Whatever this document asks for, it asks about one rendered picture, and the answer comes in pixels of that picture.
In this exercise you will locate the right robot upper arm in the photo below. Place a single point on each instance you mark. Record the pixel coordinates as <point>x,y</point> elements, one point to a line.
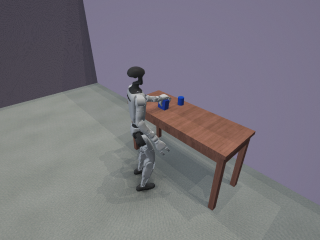
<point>140,103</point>

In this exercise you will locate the left robot thigh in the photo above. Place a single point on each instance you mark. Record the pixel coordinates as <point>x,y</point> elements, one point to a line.
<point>141,149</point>

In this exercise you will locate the right robot forearm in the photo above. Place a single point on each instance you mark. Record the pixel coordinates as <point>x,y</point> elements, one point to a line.
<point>146,130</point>

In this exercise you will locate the robot right hand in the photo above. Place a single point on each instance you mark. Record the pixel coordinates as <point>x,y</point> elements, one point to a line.
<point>161,145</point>

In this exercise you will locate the sponge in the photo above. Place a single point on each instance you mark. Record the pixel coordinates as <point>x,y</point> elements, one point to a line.
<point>165,104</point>

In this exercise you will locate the table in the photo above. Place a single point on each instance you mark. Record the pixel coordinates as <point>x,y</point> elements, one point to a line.
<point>210,134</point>

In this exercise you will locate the left robot forearm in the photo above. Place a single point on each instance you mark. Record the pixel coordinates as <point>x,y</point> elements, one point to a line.
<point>153,98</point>

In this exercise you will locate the humanoid robot torso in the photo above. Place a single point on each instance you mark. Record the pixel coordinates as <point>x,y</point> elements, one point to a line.
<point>132,111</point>

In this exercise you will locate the robot left hand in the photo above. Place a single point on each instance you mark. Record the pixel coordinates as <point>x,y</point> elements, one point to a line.
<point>164,97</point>

